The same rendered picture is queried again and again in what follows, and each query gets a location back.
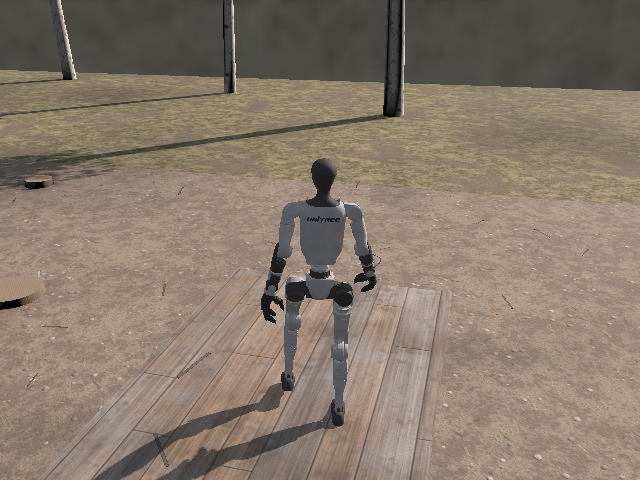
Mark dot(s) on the right robot shin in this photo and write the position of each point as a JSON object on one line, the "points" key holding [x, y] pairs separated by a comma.
{"points": [[340, 370]]}

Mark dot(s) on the robot left hand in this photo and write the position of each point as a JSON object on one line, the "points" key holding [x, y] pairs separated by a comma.
{"points": [[265, 306]]}

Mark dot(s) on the robot right hand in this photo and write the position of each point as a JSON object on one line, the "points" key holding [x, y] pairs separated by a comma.
{"points": [[361, 278]]}

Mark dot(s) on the robot left forearm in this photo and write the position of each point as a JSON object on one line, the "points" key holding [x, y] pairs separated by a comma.
{"points": [[275, 273]]}

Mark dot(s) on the robot right forearm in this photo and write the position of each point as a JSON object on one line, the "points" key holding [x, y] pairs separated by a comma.
{"points": [[368, 263]]}

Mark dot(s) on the robot right upper arm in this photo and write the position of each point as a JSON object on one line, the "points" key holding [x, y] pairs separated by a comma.
{"points": [[354, 213]]}

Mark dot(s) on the left robot shin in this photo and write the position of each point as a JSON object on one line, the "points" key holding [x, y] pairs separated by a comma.
{"points": [[290, 346]]}

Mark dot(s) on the robot left upper arm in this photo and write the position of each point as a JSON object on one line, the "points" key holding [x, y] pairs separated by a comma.
{"points": [[287, 224]]}

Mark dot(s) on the robot shin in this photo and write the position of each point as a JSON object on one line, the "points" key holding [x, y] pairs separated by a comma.
{"points": [[290, 346], [340, 370]]}

